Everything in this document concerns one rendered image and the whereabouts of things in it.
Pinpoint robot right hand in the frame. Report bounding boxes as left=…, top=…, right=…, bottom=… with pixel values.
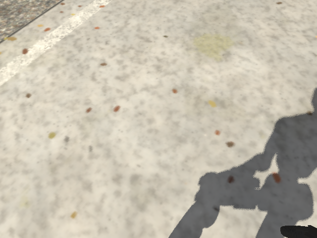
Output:
left=280, top=225, right=317, bottom=238

